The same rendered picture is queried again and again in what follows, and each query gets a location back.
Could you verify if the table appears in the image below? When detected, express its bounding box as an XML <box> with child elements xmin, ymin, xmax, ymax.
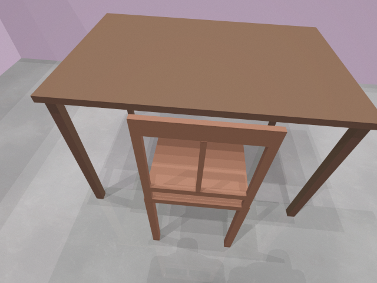
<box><xmin>30</xmin><ymin>13</ymin><xmax>377</xmax><ymax>217</ymax></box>

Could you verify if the chair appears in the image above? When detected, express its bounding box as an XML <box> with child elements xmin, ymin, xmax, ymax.
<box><xmin>127</xmin><ymin>114</ymin><xmax>287</xmax><ymax>248</ymax></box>

